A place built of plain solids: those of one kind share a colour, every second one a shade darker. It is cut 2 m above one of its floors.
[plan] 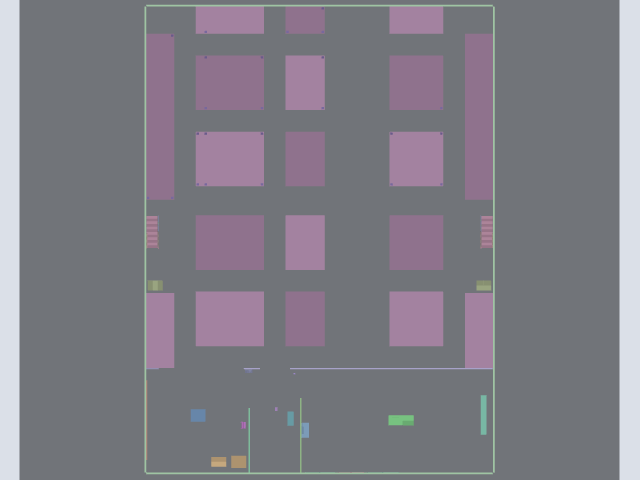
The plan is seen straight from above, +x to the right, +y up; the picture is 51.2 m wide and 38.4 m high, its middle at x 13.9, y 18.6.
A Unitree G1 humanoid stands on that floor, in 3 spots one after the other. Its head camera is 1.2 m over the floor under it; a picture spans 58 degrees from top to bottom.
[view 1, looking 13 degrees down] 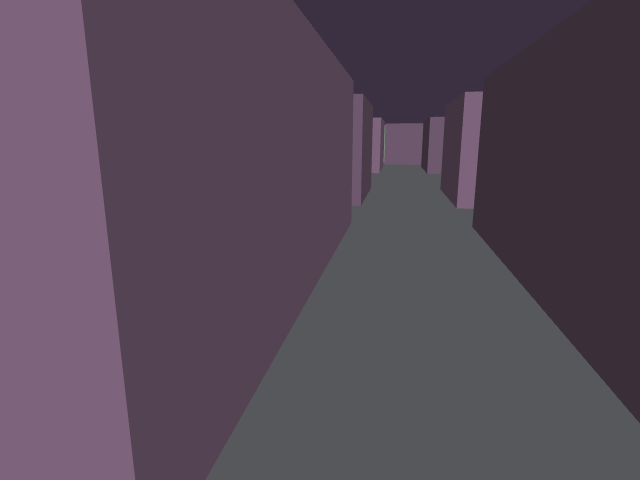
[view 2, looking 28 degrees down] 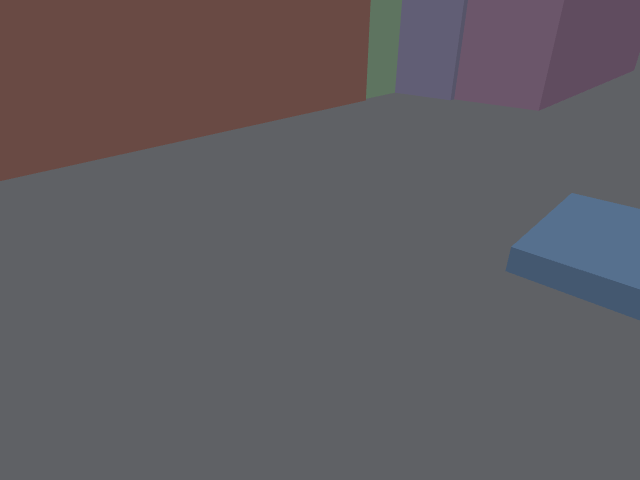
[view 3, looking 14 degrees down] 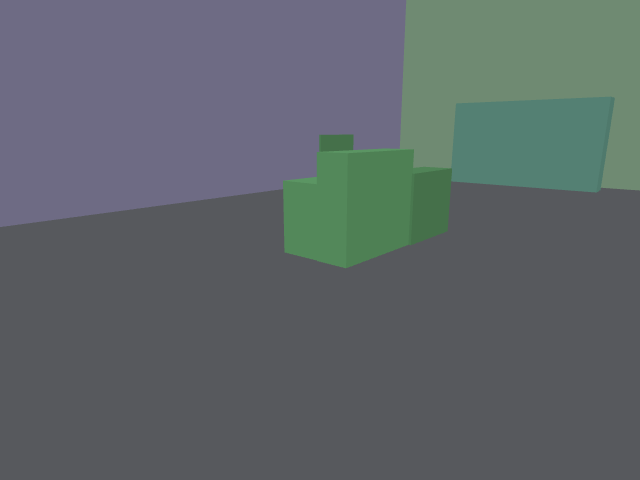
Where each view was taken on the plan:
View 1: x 3.10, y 34.45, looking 10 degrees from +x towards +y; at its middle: units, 3.79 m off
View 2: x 4.15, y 2.00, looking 133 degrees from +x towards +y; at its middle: ground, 2.56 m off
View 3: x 16.39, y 1.50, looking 41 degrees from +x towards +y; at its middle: counter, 4.08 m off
